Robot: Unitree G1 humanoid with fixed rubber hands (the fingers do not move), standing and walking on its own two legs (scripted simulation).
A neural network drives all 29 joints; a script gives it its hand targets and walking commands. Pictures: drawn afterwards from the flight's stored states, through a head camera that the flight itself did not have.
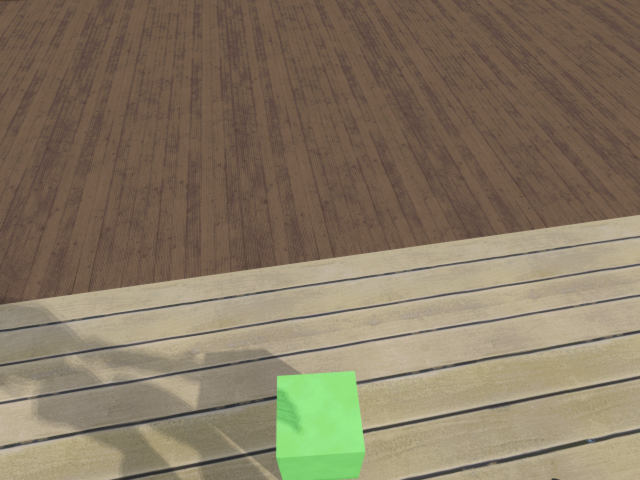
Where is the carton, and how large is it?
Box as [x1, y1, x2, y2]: [276, 371, 364, 479]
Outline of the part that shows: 354,371 277,376 276,458 282,479 341,479 358,477 364,454 364,445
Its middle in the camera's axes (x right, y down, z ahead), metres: +0.00 +0.51 +1.07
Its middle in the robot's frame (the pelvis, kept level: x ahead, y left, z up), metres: +0.42 +0.02 -0.66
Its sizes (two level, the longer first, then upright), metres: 0.210 0.200 0.250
